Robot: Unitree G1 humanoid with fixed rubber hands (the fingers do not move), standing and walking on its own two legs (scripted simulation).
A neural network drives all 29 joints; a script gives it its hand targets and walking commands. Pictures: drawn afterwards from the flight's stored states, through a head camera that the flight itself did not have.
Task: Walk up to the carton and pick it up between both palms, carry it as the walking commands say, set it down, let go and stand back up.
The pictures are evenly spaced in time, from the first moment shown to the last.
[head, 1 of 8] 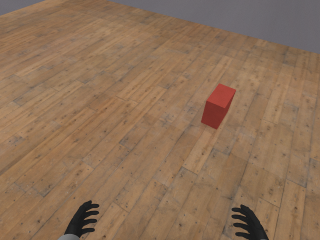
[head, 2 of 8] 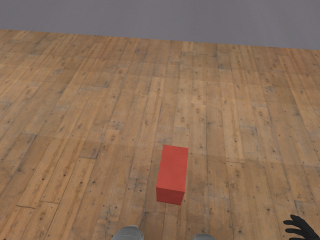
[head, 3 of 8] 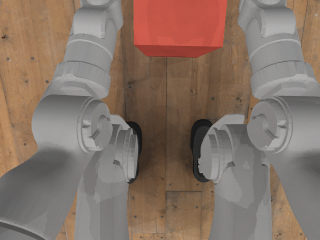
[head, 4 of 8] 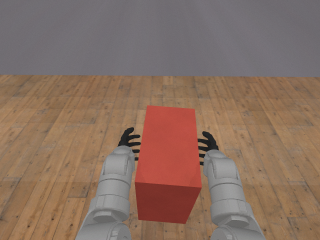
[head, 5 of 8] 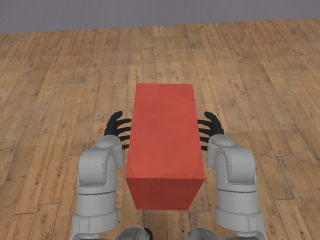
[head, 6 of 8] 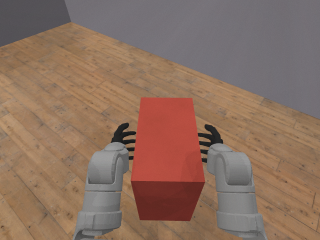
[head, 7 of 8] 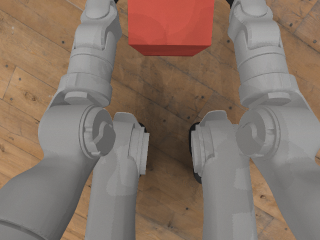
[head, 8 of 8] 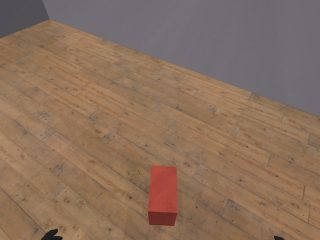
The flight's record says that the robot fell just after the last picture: no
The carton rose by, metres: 0.68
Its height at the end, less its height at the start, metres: +0.00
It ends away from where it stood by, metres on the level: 2.47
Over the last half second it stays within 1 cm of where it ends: yes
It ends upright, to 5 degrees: yes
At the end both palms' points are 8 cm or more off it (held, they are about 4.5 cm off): yes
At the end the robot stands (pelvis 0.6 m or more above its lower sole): yes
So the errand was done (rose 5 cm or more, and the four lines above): yes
